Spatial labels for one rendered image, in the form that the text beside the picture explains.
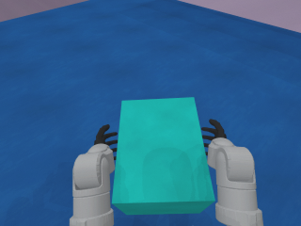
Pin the right robot forearm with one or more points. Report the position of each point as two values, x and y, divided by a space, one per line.
234 166

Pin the left robot hand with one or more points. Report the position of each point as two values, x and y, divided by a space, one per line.
101 137

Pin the left robot forearm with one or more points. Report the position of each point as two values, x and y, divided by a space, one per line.
90 187

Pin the carton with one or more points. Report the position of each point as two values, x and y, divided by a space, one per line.
161 165

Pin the right robot hand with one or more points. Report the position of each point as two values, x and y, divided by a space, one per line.
218 132

